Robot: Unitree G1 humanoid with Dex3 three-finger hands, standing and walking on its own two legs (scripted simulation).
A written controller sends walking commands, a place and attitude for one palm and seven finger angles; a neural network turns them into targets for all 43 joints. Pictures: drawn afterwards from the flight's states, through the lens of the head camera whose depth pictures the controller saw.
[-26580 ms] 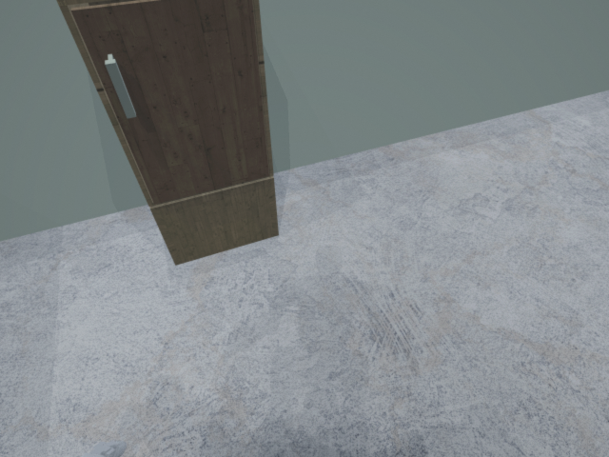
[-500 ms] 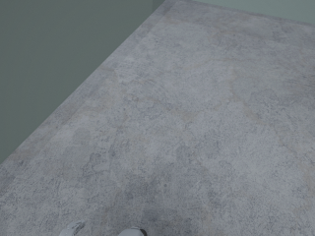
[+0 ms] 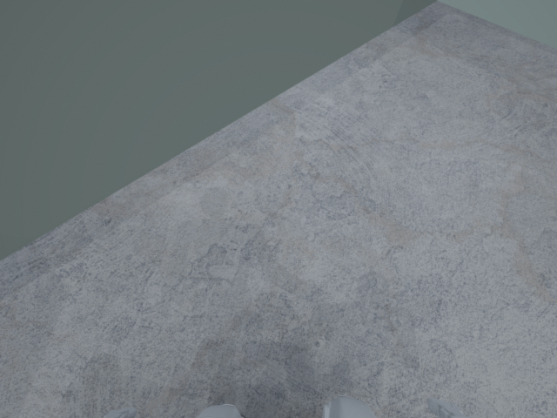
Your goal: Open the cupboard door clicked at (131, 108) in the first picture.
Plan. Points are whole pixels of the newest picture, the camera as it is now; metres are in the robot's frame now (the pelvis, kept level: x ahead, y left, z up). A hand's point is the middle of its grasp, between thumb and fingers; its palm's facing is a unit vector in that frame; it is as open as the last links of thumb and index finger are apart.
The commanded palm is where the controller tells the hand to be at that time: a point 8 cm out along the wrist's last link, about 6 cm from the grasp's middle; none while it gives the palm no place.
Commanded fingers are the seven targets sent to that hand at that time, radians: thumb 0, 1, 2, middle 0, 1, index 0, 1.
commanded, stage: turn to face it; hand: left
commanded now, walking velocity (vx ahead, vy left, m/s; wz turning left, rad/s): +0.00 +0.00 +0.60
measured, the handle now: out of the picture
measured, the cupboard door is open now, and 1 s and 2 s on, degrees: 44 44 44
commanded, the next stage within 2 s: none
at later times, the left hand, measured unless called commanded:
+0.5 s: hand out of the picture +0.00 +0.16 -0.17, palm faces +0.37 -0.90 -0.22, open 7.4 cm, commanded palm none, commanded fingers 0.00 0.90 0.90 -0.20 -0.30 -0.20 -0.30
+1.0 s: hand out of the picture +0.01 +0.11 -0.14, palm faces +0.57 -0.77 -0.28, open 7.4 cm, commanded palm none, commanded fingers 0.00 0.90 0.90 -0.20 -0.30 -0.20 -0.30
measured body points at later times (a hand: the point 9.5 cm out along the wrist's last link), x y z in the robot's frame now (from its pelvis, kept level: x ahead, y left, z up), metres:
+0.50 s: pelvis +0.03 -0.04 +0.00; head +0.08 -0.01 +0.44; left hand -0.02 +0.20 -0.15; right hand +0.23 -0.24 -0.14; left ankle -0.01 +0.06 -0.73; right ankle +0.02 -0.15 -0.72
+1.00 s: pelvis +0.06 -0.09 +0.01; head +0.12 -0.08 +0.46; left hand -0.02 +0.16 -0.12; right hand +0.28 -0.26 -0.14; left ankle -0.04 +0.01 -0.64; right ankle +0.11 -0.18 -0.73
